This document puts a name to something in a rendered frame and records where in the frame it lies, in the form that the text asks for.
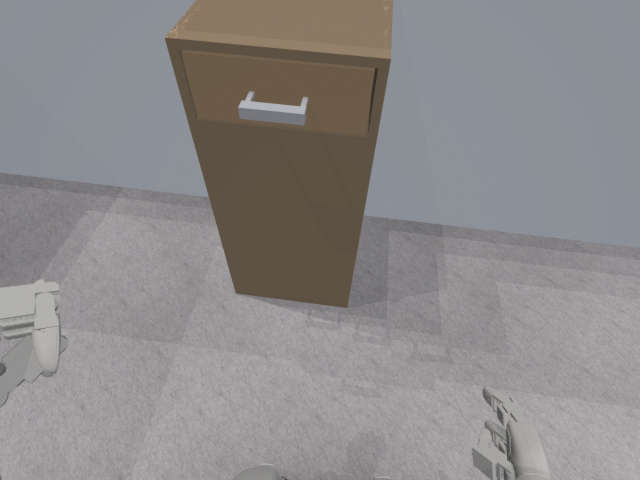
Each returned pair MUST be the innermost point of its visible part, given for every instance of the robot left shin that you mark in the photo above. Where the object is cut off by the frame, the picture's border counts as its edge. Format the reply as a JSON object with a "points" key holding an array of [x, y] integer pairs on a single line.
{"points": [[268, 466]]}

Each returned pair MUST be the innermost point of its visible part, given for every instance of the cabinet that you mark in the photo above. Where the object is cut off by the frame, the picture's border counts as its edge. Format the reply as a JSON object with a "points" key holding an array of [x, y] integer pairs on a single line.
{"points": [[288, 202]]}

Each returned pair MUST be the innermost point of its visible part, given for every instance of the handle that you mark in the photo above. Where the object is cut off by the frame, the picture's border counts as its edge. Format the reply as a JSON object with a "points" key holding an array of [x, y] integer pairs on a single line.
{"points": [[269, 112]]}

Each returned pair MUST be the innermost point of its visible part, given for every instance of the right robot hand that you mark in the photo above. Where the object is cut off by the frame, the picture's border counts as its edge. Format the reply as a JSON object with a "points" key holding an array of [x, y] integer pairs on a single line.
{"points": [[521, 451]]}

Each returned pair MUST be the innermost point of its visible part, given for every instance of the drawer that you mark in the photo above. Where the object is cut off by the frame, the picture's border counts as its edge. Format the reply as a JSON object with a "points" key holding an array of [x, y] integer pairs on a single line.
{"points": [[338, 95]]}

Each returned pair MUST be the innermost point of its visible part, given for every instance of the left robot hand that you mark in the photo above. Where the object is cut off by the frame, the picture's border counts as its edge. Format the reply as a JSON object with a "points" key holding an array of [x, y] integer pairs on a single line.
{"points": [[29, 311]]}

